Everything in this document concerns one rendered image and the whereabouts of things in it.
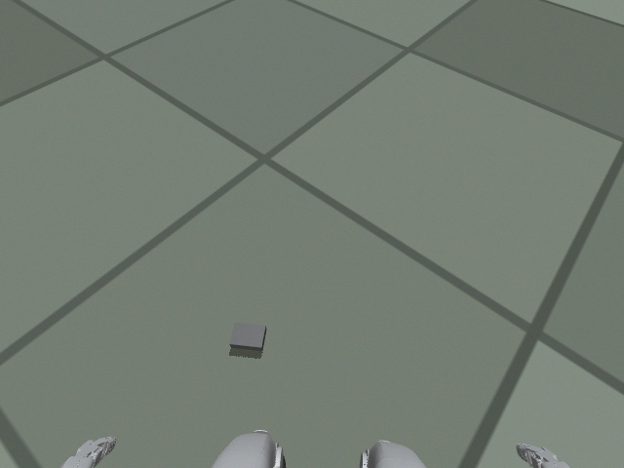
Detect right robot hand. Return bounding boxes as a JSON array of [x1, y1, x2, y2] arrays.
[[516, 444, 570, 468]]

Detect small box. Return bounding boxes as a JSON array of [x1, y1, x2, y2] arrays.
[[229, 323, 266, 351]]

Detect left robot hand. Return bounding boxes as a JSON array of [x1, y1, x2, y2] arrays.
[[60, 437, 116, 468]]

